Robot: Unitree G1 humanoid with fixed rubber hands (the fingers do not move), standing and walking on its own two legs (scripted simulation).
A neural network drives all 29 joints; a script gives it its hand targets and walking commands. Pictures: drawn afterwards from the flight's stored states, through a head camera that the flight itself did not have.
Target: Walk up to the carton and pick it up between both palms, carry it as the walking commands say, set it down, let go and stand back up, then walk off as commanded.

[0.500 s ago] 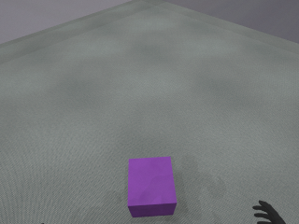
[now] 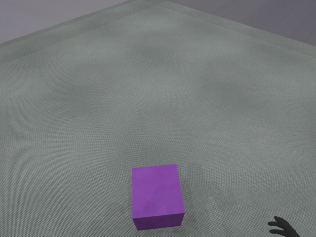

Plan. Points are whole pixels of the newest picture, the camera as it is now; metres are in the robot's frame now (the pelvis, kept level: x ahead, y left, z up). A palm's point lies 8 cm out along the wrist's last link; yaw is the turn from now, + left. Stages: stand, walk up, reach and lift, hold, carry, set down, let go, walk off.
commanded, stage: walk up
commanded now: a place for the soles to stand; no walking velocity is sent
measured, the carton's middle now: (156, 197) +0.44 +0.04 -0.62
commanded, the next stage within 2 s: reach and lift in 0.62 s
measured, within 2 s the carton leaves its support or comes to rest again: neither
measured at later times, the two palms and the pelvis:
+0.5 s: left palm out of the picture +0.11 +0.32 -0.07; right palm out of the picture +0.13 -0.32 -0.08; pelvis +0.00 +0.00 +0.02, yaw +0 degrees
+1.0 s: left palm (54, 229) +0.17 +0.29 -0.09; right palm (265, 217) +0.21 -0.27 -0.10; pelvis -0.02 -0.02 -0.01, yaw +5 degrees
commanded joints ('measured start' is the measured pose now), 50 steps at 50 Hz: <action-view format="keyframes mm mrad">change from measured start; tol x8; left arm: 1 37 258 55 -48 11 -29 0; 7 -63 150 19 -38 -20 -10 8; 31 -126 148 8 88 -11 -6 1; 32 -299 52 84 -263 -4 72 -59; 38 -199 50 144 -304 50 221 -92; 50 -458 91 146 -292 34 244 -118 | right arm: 1 -43 -149 -29 -70 18 0 -1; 31 -101 -156 -6 88 8 -9 0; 32 -139 -59 -64 -263 -21 48 19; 39 -15 -39 -155 -329 -37 175 27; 50 -221 41 -129 -374 23 212 -31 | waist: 1 2 -92 -108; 11 12 36 -97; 31 -4 -29 -89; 32 42 -98 52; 33 34 1 69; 50 -8 -25 -265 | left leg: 1 -37 30 -167 -9 -31 -29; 3 -21 2 -224 -41 -99 -15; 6 131 101 -306 -252 191 43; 9 85 182 -306 -273 397 104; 13 74 78 -206 -234 325 32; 31 153 72 -226 -358 195 25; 32 -111 -62 -188 -273 144 -24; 33 -160 -11 -224 -317 49 -13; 37 -193 -35 -236 -270 -33 -11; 50 -270 -92 -224 93 230 -35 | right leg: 1 38 -254 397 -199 277 -163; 5 -50 -214 283 -164 315 -122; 8 -21 -49 37 -41 127 -11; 14 96 -128 104 -119 372 -53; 31 70 -128 106 -268 265 -24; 32 26 30 -47 -175 46 28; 39 199 28 -34 -81 59 55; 45 36 -6 9 -19 30 55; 50 -19 -1 27 94 225 60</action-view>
